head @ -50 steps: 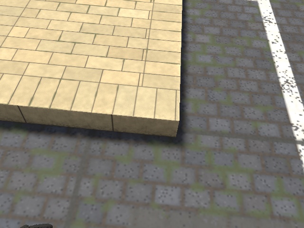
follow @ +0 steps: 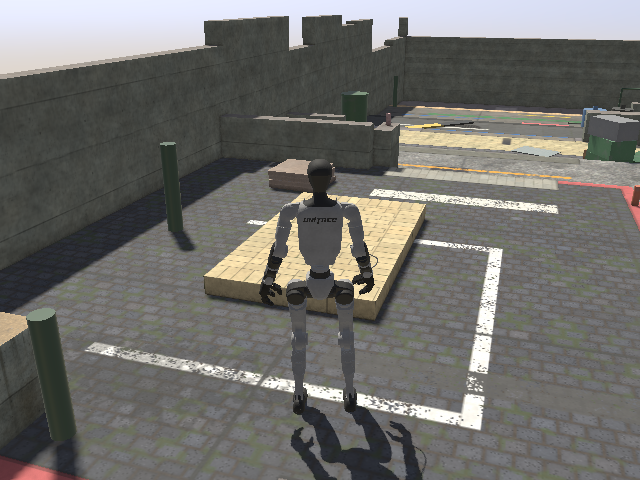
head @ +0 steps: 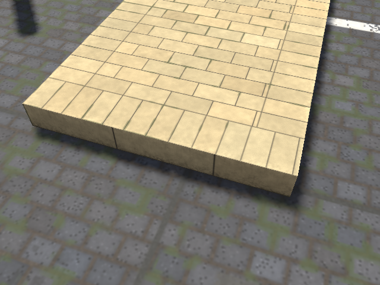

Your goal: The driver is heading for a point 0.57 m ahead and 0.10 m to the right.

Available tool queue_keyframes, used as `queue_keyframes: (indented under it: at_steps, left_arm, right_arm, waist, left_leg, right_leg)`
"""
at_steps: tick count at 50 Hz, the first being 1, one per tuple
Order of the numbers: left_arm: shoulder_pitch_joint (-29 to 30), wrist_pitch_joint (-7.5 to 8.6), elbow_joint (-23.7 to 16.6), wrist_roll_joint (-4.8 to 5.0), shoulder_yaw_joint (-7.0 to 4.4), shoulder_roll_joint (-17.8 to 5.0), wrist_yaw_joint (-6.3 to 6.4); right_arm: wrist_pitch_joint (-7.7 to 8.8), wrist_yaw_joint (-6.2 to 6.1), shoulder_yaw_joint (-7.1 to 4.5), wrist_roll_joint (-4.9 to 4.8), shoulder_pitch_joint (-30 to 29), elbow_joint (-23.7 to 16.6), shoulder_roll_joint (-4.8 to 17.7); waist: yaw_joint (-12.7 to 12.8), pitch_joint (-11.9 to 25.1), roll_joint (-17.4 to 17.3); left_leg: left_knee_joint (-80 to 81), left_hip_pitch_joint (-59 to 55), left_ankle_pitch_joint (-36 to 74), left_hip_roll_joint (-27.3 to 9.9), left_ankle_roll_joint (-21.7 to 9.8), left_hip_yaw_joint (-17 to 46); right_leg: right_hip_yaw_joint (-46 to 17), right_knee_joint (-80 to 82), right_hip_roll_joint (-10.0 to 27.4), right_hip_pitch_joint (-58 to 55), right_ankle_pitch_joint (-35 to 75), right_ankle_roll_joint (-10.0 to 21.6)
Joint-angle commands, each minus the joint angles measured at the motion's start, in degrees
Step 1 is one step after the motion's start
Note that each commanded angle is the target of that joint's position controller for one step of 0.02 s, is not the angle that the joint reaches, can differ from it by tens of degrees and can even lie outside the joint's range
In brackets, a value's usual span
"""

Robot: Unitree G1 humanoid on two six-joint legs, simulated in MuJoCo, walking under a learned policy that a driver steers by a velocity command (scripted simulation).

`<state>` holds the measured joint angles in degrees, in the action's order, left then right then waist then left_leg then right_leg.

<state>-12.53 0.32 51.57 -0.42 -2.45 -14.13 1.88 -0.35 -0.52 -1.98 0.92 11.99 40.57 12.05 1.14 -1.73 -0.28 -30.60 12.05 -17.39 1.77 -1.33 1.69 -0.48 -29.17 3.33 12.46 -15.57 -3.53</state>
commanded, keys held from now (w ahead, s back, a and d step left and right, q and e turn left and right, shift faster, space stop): no key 0.74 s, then w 0.26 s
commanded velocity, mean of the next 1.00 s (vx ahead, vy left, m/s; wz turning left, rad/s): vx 0.05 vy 0.00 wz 0.01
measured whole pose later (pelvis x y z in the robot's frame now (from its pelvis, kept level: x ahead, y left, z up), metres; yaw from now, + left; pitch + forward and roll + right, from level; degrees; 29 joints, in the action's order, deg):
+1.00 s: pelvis +0.04 -0.04 -0.01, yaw +0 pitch +0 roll +0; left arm -17.6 4.7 62.6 1.2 -2.5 -11.6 0.6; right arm 1.6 -1.5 -2.9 -1.8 20.2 56.9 13.7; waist 0.6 0.4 -2.1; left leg -35.6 11.8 -22.7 -0.8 -1.1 2.4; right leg 3.0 -32.5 -0.2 13.2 -19.0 3.5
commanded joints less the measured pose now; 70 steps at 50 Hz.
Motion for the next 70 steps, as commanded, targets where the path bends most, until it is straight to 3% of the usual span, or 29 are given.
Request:
queue_keyframes:
  at_steps: [1,21,37,39,41,43,44,46,47,48,49,50,51,52,53,54,55,56,57,59,62,67,68,70]
  left_arm:
    - [-0.20,0.52,-1.46,0.12,-1.28,-6.27,0.37]
    - [-0.65,-0.24,6.85,0.41,-1.05,-4.89,1.06]
    - [-2.78,-0.41,10.78,0.42,-0.48,-3.39,1.35]
    - [-4.30,-0.54,11.69,0.89,-0.39,-2.68,1.45]
    - [-2.64,0.04,10.37,1.13,-0.42,-2.62,1.43]
    - [-0.97,1.87,8.73,1.30,0.18,-0.11,0.53]
    - [-0.68,2.77,8.24,1.59,0.07,-0.51,-0.08]
    - [-2.49,4.14,8.10,2.42,0.03,-0.45,-1.07]
    - [-6.65,4.69,9.58,2.41,-0.05,-0.18,-1.35]
    - [-11.66,4.88,12.12,1.87,-0.59,-0.69,-1.43]
    - [-17.66,4.85,14.09,1.12,-1.38,-2.80,-1.46]
    - [-24.32,5.02,14.31,1.37,-2.78,-9.19,-1.50]
    - [-23.76,5.87,13.90,0.27,-2.43,-10.42,-2.13]
    - [-18.39,6.57,12.10,0.50,-1.31,-6.69,-2.12]
    - [-15.33,6.88,10.84,0.79,-0.70,-4.58,-2.26]
    - [-13.35,6.86,10.00,0.87,-0.46,-4.47,-2.57]
    - [-13.19,6.64,9.67,0.85,0.03,-3.20,-2.68]
    - [-14.73,6.17,9.88,0.57,0.58,-1.52,-2.56]
    - [-16.40,5.87,10.15,0.38,0.68,-1.85,-2.28]
    - [-17.77,5.24,9.96,0.20,0.74,-2.77,-1.53]
    - [-17.91,4.81,8.92,0.08,0.50,-5.05,-0.74]
    - [-19.74,4.71,9.48,1.27,-0.31,-6.31,-0.48]
    - [-19.30,4.53,9.38,1.35,-0.58,-6.67,-0.47]
    - [-17.64,4.00,8.76,1.02,-1.25,-8.10,-0.52]
  right_arm:
    - [0.84,-0.26,-1.59,-0.08,-0.57,-3.01,5.67]
    - [0.98,-1.35,-1.57,-0.57,2.93,5.73,5.57]
    - [0.91,-1.65,-0.82,-0.86,4.59,12.64,5.04]
    - [0.55,-1.90,-1.13,-1.28,5.96,13.85,5.88]
    - [0.65,-1.98,-1.82,-1.86,6.94,13.74,8.22]
    - [1.79,-1.65,-2.80,-2.43,9.84,14.48,11.20]
    - [2.36,-1.59,-2.96,-2.54,9.36,14.38,11.40]
    - [3.14,-1.26,-2.61,-2.70,4.84,12.94,10.28]
    - [3.08,-1.09,-2.44,-3.38,0.83,11.87,9.86]
    - [2.96,-0.94,-2.24,-3.45,-1.16,11.26,9.09]
    - [3.22,-0.78,-1.55,-2.89,-1.91,10.69,6.55]
    - [3.97,-0.76,-0.73,-2.32,-2.44,9.08,3.39]
    - [4.84,-0.90,-1.17,-3.45,-2.80,8.00,4.54]
    - [5.48,-0.56,-1.32,-4.23,-2.17,8.41,5.66]
    - [6.01,-0.08,-1.35,-4.02,-1.17,9.42,5.87]
    - [6.44,0.05,-1.71,-3.27,-1.33,9.98,6.32]
    - [6.62,0.28,-2.24,-2.61,-2.74,9.87,7.43]
    - [6.55,0.72,-2.39,-2.27,-3.32,9.93,7.08]
    - [6.34,1.13,-2.15,-2.28,-4.11,9.81,5.69]
    - [5.87,1.50,-1.60,-2.24,-8.06,8.45,3.97]
    - [5.84,1.89,-0.51,-2.42,-16.23,5.47,2.42]
    - [6.14,3.11,-0.19,-2.97,-22.44,2.65,4.34]
    - [6.34,3.36,-0.35,-2.92,-22.42,2.34,5.02]
    - [6.58,3.42,-1.45,-2.73,-17.86,3.12,7.54]
  waist:
    - [-0.11,2.19,-0.56]
    - [-0.07,0.15,0.02]
    - [-0.26,-1.05,0.02]
    - [-0.59,-0.55,-1.32]
    - [-1.70,-4.97,-4.54]
    - [-2.84,-6.88,-11.15]
    - [-2.54,-7.96,-11.42]
    - [0.16,-8.45,-10.15]
    - [3.04,-7.70,-8.59]
    - [4.95,-6.27,-5.74]
    - [6.34,-3.19,1.19]
    - [7.51,-0.17,15.66]
    - [6.03,-1.73,16.77]
    - [3.32,-6.21,9.58]
    - [2.12,-6.88,6.79]
    - [1.29,-6.34,5.03]
    - [1.34,-6.02,4.86]
    - [1.61,-4.64,5.12]
    - [1.86,-4.02,6.29]
    - [2.41,-4.31,5.48]
    - [3.75,-5.81,5.12]
    - [3.20,-8.05,5.99]
    - [2.35,-7.46,5.97]
    - [-1.26,-2.59,7.58]
  left_leg:
    - [6.21,1.22,11.55,-4.05,-1.57,4.26]
    - [6.75,1.07,10.94,-2.92,-0.42,2.19]
    - [7.94,1.24,9.20,-2.54,-0.22,1.45]
    - [9.07,1.53,-9.07,-1.79,-1.50,1.57]
    - [13.30,4.94,-28.03,-5.85,-4.88,7.90]
    - [19.97,4.49,-34.37,-15.02,-10.26,21.55]
    - [21.79,5.91,-32.99,-17.89,-12.16,25.69]
    - [20.64,6.72,-26.89,-18.03,-11.43,23.80]
    - [18.13,10.39,-22.59,-14.94,-9.09,18.13]
    - [12.79,14.15,-16.85,-10.34,-6.73,11.93]
    - [0.01,18.54,-9.63,-5.62,-3.93,5.07]
    - [-19.30,27.57,-8.38,0.55,-0.18,-3.44]
    - [-31.02,33.62,-14.85,0.75,-0.77,1.19]
    - [-37.12,37.81,-10.34,-3.11,-1.94,3.84]
    - [-37.75,38.78,-4.06,-5.13,-2.96,3.53]
    - [-35.57,38.24,0.76,-6.56,-3.33,2.61]
    - [-32.73,37.19,4.06,-7.65,-3.11,1.85]
    - [-30.98,35.38,6.34,-7.96,-2.68,0.66]
    - [-28.97,34.30,7.80,-7.85,-1.87,-0.57]
    - [-23.32,34.19,10.39,-7.34,-0.33,-2.31]
    - [-10.82,28.92,16.40,-5.42,0.71,-4.35]
    - [-1.33,24.82,19.03,-4.34,-1.34,-4.00]
    - [-0.19,23.78,17.98,-4.03,-2.21,-3.93]
    - [0.11,15.67,14.95,-1.50,-4.26,-5.26]
  right_leg:
    - [-0.55,2.58,0.40,-1.78,9.34,0.92]
    - [-0.04,3.98,-0.46,-1.82,8.48,1.50]
    - [0.51,4.90,-1.11,-1.39,7.36,1.68]
    - [3.40,2.18,-3.66,-0.15,-6.25,2.44]
    - [4.74,-3.34,-4.90,6.76,-17.21,3.88]
    - [4.63,-13.70,-4.34,11.59,-11.59,4.79]
    - [2.44,-16.92,-2.52,12.55,-10.86,5.98]
    - [1.16,-12.49,-0.85,10.68,-13.61,8.58]
    - [2.57,-2.74,-1.49,1.98,-9.53,9.60]
    - [4.11,3.06,-3.89,-7.50,-2.31,8.80]
    - [-3.72,6.36,0.52,-15.45,-2.92,8.85]
    - [-25.85,16.86,13.32,-21.85,-12.05,14.25]
    - [-41.41,21.82,20.21,-18.80,-18.66,20.01]
    - [-37.85,21.57,19.65,-17.00,-19.80,19.64]
    - [-30.51,21.34,16.55,-16.54,-16.78,17.21]
    - [-24.81,21.58,14.14,-16.57,-10.47,15.01]
    - [-19.71,21.75,12.33,-16.75,-2.34,13.44]
    - [-15.43,21.70,10.36,-17.03,4.10,12.52]
    - [-12.77,21.52,9.64,-16.88,10.21,12.71]
    - [-8.76,21.70,8.49,-16.34,17.42,13.02]
    - [-5.38,23.73,7.32,-11.19,18.02,12.88]
    - [-3.59,23.77,10.23,-14.27,20.69,12.88]
    - [-3.11,22.21,10.92,-16.27,24.38,12.45]
    - [-1.96,14.88,11.61,-19.48,43.74,11.19]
